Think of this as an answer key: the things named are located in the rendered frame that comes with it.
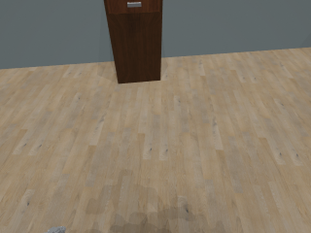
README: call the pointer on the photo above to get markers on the cabinet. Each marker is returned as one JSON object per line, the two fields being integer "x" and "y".
{"x": 136, "y": 44}

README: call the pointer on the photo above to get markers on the drawer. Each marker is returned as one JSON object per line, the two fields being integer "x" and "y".
{"x": 120, "y": 6}

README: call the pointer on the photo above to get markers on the handle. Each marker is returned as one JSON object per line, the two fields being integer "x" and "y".
{"x": 134, "y": 4}

